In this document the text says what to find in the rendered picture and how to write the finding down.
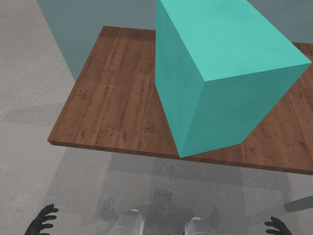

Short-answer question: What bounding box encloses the left robot hand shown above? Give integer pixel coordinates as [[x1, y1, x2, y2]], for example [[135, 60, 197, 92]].
[[24, 204, 59, 235]]

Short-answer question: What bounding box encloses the robot left thigh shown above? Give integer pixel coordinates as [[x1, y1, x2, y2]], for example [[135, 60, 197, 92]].
[[108, 211, 145, 235]]

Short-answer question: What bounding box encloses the right robot hand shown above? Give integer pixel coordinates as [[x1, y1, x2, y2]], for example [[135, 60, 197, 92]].
[[264, 216, 292, 235]]

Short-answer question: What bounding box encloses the table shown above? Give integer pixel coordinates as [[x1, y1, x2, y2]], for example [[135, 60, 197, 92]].
[[47, 25, 313, 212]]

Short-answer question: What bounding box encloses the robot thigh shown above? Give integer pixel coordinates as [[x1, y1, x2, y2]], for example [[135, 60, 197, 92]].
[[108, 211, 145, 235], [184, 219, 216, 235]]

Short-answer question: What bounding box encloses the carton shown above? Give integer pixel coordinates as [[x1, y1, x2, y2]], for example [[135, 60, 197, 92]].
[[155, 0, 312, 158]]

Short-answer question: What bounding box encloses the robot right thigh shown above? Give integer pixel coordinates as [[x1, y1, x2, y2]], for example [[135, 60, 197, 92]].
[[184, 219, 216, 235]]

